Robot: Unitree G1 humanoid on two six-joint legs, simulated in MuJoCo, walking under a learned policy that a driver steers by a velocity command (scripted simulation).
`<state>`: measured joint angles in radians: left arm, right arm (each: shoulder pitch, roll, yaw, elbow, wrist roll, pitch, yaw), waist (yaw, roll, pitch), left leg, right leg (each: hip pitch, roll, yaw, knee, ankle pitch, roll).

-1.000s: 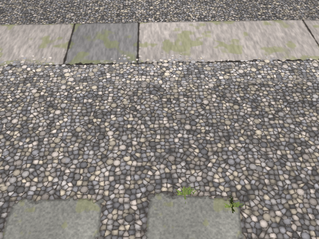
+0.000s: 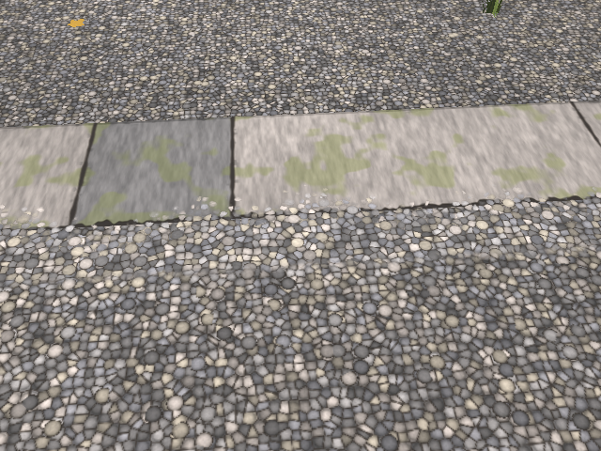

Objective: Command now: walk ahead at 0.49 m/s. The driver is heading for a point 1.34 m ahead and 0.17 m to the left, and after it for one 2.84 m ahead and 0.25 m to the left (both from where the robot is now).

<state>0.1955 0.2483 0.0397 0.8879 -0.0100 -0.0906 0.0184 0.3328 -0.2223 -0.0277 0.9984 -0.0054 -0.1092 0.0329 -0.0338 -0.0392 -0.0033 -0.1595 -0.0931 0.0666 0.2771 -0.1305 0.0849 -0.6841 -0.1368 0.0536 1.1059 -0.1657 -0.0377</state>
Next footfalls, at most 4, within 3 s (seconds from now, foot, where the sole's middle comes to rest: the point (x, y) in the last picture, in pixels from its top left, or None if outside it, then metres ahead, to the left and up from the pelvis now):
0.26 right None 0.33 -0.16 -0.78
0.62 left None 0.29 0.07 -0.78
1.52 left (265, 383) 0.69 0.09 -0.78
2.04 right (301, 273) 1.01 -0.01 -0.78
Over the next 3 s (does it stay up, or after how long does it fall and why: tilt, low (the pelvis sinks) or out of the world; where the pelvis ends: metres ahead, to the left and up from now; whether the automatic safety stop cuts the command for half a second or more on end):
stays up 1.24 0.25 0.00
